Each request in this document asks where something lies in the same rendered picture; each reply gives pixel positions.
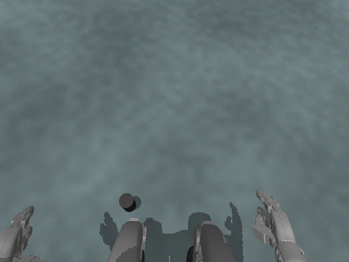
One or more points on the right robot arm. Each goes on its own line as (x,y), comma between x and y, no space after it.
(289,252)

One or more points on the can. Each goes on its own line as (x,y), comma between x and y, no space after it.
(127,202)

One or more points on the left robot hand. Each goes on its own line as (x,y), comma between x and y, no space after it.
(13,240)

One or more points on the right robot hand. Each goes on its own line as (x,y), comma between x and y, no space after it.
(278,227)

